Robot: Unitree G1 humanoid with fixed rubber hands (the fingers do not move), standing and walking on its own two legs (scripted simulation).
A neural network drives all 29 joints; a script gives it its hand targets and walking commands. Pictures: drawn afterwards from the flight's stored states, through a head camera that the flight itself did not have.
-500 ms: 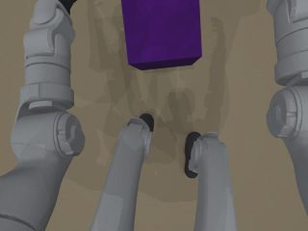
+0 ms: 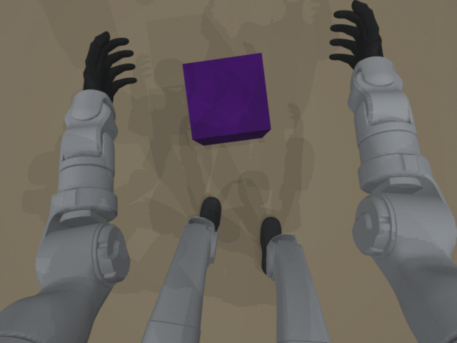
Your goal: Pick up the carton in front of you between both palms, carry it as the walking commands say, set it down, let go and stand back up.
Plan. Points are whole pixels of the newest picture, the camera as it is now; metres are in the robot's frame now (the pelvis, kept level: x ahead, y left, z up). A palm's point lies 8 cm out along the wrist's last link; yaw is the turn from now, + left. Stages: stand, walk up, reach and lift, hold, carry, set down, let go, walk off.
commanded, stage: let go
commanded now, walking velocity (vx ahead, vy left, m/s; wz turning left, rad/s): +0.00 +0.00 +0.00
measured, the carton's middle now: (228, 106) +0.53 +0.10 -0.54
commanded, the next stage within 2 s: stand in 1.28 s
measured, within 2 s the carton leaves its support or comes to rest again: neither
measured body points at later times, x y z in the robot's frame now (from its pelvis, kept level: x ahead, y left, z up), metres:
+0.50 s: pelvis +0.06 +0.02 +0.09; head +0.21 +0.02 +0.51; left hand +0.29 +0.27 +0.00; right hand +0.38 -0.17 -0.02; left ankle +0.08 +0.11 -0.63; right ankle +0.04 -0.12 -0.63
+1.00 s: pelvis +0.09 -0.02 +0.11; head +0.10 -0.02 +0.56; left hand +0.25 +0.22 +0.03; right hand +0.27 -0.25 +0.04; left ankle +0.08 +0.11 -0.63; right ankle +0.04 -0.12 -0.63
